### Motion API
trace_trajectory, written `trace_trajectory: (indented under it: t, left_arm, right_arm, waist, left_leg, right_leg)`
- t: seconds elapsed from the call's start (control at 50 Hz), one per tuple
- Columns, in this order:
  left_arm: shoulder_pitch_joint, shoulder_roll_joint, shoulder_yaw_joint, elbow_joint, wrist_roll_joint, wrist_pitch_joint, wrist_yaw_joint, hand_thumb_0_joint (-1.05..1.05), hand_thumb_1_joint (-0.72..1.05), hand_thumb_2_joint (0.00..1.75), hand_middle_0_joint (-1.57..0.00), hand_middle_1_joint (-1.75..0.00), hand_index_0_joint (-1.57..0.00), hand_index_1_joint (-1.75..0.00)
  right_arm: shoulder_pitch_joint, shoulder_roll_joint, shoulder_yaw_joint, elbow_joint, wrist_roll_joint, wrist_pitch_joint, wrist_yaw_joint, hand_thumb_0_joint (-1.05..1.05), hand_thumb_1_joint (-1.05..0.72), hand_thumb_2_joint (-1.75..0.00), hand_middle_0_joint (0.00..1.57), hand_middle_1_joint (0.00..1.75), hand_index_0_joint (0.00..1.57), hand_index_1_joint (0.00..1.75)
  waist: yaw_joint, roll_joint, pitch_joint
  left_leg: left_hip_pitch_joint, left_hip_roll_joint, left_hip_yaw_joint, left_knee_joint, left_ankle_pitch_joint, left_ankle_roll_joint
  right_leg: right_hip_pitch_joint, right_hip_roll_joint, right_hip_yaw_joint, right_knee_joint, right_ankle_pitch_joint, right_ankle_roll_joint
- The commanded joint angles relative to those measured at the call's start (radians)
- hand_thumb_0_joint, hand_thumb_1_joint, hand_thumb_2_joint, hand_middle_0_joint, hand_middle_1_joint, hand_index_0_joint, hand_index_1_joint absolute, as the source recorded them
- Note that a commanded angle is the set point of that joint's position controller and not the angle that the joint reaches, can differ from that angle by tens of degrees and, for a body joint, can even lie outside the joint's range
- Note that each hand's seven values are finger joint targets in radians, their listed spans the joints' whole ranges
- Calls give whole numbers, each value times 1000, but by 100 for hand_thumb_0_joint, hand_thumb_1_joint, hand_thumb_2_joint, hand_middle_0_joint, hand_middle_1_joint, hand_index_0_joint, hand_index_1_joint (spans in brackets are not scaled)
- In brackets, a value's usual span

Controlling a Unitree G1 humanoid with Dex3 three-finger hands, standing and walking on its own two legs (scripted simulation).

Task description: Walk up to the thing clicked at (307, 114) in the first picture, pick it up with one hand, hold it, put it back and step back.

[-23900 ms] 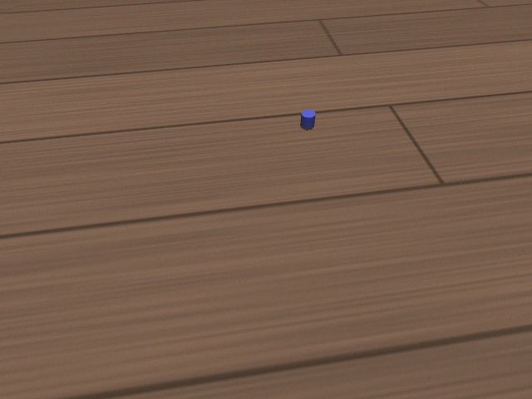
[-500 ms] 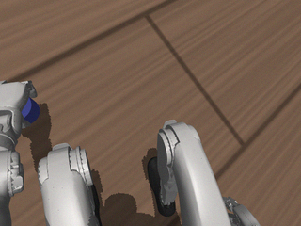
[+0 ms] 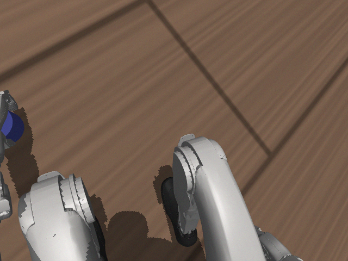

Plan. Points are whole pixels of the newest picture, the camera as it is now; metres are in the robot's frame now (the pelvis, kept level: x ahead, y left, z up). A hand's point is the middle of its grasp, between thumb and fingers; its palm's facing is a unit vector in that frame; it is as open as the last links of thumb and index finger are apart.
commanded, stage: rest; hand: left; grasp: from above
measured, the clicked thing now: out of the picture +0.44 +0.30 -0.25
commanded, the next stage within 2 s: open in 0.38 s
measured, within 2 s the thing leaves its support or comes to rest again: rests again in 1.86 s
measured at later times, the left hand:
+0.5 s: hand out of the picture +0.43 +0.29 -0.23, palm faces -0.45 -0.15 -0.88, open 10.0 cm
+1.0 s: hand out of the picture +0.44 +0.29 -0.24, palm faces -0.43 -0.14 -0.89, open 13.2 cm
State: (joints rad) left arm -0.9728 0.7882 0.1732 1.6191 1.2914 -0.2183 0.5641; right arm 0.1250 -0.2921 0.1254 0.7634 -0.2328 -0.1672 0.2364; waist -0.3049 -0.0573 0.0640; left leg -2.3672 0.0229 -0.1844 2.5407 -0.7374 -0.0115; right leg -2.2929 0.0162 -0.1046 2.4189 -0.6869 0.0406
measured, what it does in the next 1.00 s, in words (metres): stands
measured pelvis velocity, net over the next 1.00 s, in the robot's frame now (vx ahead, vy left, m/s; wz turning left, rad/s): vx -0.01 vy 0.01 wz -0.06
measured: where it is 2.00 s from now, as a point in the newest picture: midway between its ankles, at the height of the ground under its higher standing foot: (142, 241)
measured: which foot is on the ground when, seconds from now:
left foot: down 0.00-1.00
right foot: down 0.00-1.00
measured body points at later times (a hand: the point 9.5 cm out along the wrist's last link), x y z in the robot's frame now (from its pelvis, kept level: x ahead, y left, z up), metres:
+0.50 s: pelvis -0.01 +0.00 -0.01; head +0.25 +0.10 +0.35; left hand +0.45 +0.30 -0.18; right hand +0.04 -0.26 -0.08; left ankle +0.06 +0.13 -0.27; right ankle +0.10 -0.12 -0.27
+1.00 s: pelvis -0.01 +0.01 +0.00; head +0.25 +0.11 +0.35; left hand +0.46 +0.30 -0.19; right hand +0.03 -0.25 -0.07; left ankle +0.06 +0.13 -0.27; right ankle +0.10 -0.12 -0.27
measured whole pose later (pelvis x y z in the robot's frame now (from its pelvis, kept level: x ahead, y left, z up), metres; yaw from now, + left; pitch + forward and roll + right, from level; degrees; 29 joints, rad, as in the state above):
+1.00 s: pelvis -0.01 +0.01 +0.00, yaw -3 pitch +28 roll -13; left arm -1.02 0.92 0.15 1.77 1.31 -0.22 0.66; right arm 0.11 -0.33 0.23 0.74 -0.30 -0.27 0.31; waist -0.36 -0.11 0.11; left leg -2.36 0.03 -0.24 2.58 -0.73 0.00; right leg -2.25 0.04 -0.15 2.40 -0.66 0.06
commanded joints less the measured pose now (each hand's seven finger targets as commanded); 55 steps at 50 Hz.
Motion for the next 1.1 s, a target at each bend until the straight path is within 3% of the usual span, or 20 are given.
trace_trajectory:
  t: [0.0, 0.04, 0.1, 0.14, 0.16, 0.18, 0.2, 0.24, 0.36, 0.46, 0.56, 0.66, 0.76, 0.8, 0.82, 0.88, 0.92, 1.02, 1.06, 1.08]
  left_arm:
    - [-268, 244, 3, -87, -5, -9, 66, 0, 49, 98, -82, -97, -85, -94]
    - [-277, 300, 34, -111, 8, -15, 78, 0, 48, 99, -83, -96, -85, -93]
    - [-260, 309, 56, -99, 12, -16, 98, 0, 51, 102, -84, -96, -86, -94]
    - [-292, 255, 2, -68, 25, -13, 102, 0, 53, 100, -85, -97, -87, -94]
    - [-286, 294, 34, -42, 25, -13, 109, 0, 53, 100, -84, -97, -87, -94]
    - [-305, 240, -26, -16, 27, -11, 100, 0, 51, 100, -83, -96, -86, -93]
    - [-321, 253, -17, -14, 11, -15, 103, 0, 51, 97, -82, -96, -86, -93]
    - [-279, 310, 20, -2, 3, -13, 110, 0, 48, 96, -81, -95, -84, -92]
    - [-312, 303, -4, 51, 17, -17, 108, 0, 52, 94, -82, -98, -86, -94]
    - [-299, 319, -8, 85, 21, -29, 114, 0, 49, 90, -80, -95, -84, -91]
    - [-307, 328, -20, 80, 25, -35, 129, 0, 9, 84, -41, -93, -44, -90]
    - [-314, 356, -10, 70, 24, -38, 139, 0, -25, 85, -25, -94, -28, -91]
    - [-314, 313, -49, 73, 24, -27, 138, 0, -36, 95, -19, -101, -20, -100]
    - [-287, 350, -14, 66, 18, -20, 145, 0, -40, 98, -15, -104, -17, -103]
    - [-299, 317, -44, 64, 16, -18, 142, 0, -43, 99, -13, -104, -14, -103]
    - [-266, 344, -8, 75, 10, -6, 145, 0, -48, 102, -9, -109, -10, -107]
    - [-291, 315, -40, 55, 3, -2, 137, 0, -49, 102, -8, -108, -9, -107]
    - [-279, 356, 8, 21, -7, 6, 133, 0, -50, 101, -7, -108, -8, -107]
    - [-303, 314, -34, 14, -11, 5, 123, 0, -50, 98, -7, -107, -8, -106]
    - [-285, 347, -5, 16, -8, 7, 124, 0, -49, 99, -7, -109, -8, -107]
  right_arm:
    - [207, -285, -70, 13, -6, -6, -2, 0, -90, -90, 20, 30, 20, 30]
    - [205, -298, -72, 2, -9, -8, 1, 0, -90, -90, 20, 30, 20, 30]
    - [203, -307, -68, 4, -13, -6, -1, 0, -90, -90, 20, 30, 20, 30]
    - [199, -297, -58, 2, -25, -15, 10, 0, -90, -90, 20, 30, 20, 30]
    - [201, -312, -65, 17, -24, -16, 9, 0, -90, -90, 20, 30, 20, 30]
    - [192, -302, -57, 10, -21, -21, 13, 0, -90, -90, 20, 30, 20, 30]
    - [190, -310, -50, 6, -28, -27, 14, 0, -90, -90, 20, 30, 20, 30]
    - [180, -325, -50, 4, -27, -33, 11, 0, -90, -90, 20, 30, 20, 30]
    - [178, -339, -33, -7, -37, -54, 22, 0, -90, -90, 20, 30, 20, 30]
    - [164, -331, -4, -15, -44, -65, 27, 0, -90, -90, 20, 30, 20, 30]
    - [158, -335, 9, -12, -49, -71, 30, 0, -89, -89, 20, 30, 20, 30]
    - [167, -345, 15, -13, -53, -80, 33, 0, -89, -90, 20, 30, 20, 30]
    - [145, -358, 4, -21, -54, -96, 44, 0, -89, -90, 20, 30, 20, 30]
    - [155, -354, 10, -15, -55, -95, 47, 0, -89, -90, 20, 30, 20, 30]
    - [148, -360, 8, -28, -53, -97, 49, 0, -89, -90, 20, 30, 20, 30]
    - [162, -360, 6, -18, -55, -101, 55, 0, -89, -90, 20, 30, 20, 30]
    - [147, -362, 5, -25, -54, -103, 60, 0, -89, -90, 20, 30, 20, 30]
    - [170, -353, 9, -12, -53, -102, 66, 0, -89, -90, 20, 30, 20, 30]
    - [160, -355, 3, -19, -49, -105, 70, 0, -90, -90, 20, 30, 20, 30]
    - [166, -362, -1, -12, -51, -103, 68, 0, -89, -90, 20, 30, 20, 30]
  waist:
    - [-20, 398, -696]
    - [-20, 406, -709]
    - [-22, 399, -708]
    - [-56, 406, -674]
    - [-56, 400, -663]
    - [-64, 393, -624]
    - [-76, 379, -608]
    - [-46, 382, -619]
    - [-89, 377, -566]
    - [-89, 353, -534]
    - [-92, 361, -559]
    - [-94, 375, -543]
    - [-96, 400, -534]
    - [-81, 403, -560]
    - [-88, 424, -556]
    - [-78, 435, -564]
    - [-87, 435, -565]
    - [-82, 460, -596]
    - [-97, 470, -582]
    - [-87, 458, -597]
  left_leg:
    - [490, -12, 114, -246, 254, 29]
    - [493, -10, 113, -241, 266, 29]
    - [497, -9, 105, -241, 281, 27]
    - [507, -6, 105, -225, 274, 25]
    - [497, -5, 97, -234, 259, 26]
    - [467, -5, 99, -224, 226, 28]
    - [446, -8, 95, -226, 213, 33]
    - [452, -6, 92, -243, 205, 30]
    - [450, -4, 77, -233, 186, 29]
    - [419, -4, 71, -240, 154, 30]
    - [435, 1, 67, -230, 189, 29]
    - [430, 1, 67, -235, 165, 29]
    - [457, 3, 55, -248, 162, 20]
    - [469, 7, 48, -256, 183, 18]
    - [466, 7, 48, -256, 181, 17]
    - [482, 6, 49, -262, 208, 13]
    - [479, 8, 50, -251, 215, 16]
    - [511, 9, 51, -255, 266, 12]
    - [509, 9, 57, -243, 252, 13]
    - [508, 9, 55, -249, 250, 14]
  right_leg:
    - [374, 49, -109, -209, 286, -64]
    - [394, 49, -109, -206, 300, -65]
    - [389, 51, -118, -203, 309, -63]
    - [370, 52, -120, -192, 312, -60]
    - [359, 54, -129, -195, 296, -60]
    - [339, 56, -121, -201, 271, -61]
    - [341, 53, -128, -212, 259, -58]
    - [359, 57, -128, -219, 244, -60]
    - [330, 54, -147, -201, 231, -55]
    - [341, 56, -148, -213, 205, -55]
    - [357, 62, -151, -213, 242, -53]
    - [361, 64, -152, -227, 222, -52]
    - [342, 66, -157, -210, 223, -57]
    - [362, 67, -160, -216, 239, -56]
    - [354, 68, -158, -211, 236, -59]
    - [361, 66, -163, -209, 262, -58]
    - [366, 69, -158, -209, 273, -57]
    - [390, 65, -161, -207, 308, -58]
    - [383, 64, -155, -201, 304, -60]
    - [391, 66, -158, -210, 301, -59]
